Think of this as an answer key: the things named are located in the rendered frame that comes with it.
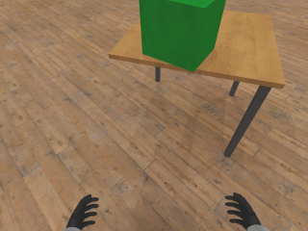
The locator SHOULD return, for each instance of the right robot hand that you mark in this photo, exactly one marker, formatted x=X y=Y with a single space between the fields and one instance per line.
x=247 y=215

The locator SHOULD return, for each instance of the left robot hand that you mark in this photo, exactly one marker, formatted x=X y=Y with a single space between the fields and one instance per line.
x=79 y=214

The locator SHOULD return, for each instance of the carton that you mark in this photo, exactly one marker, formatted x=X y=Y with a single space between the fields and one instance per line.
x=180 y=32

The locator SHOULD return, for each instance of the table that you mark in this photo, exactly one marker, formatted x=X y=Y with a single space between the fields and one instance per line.
x=245 y=51

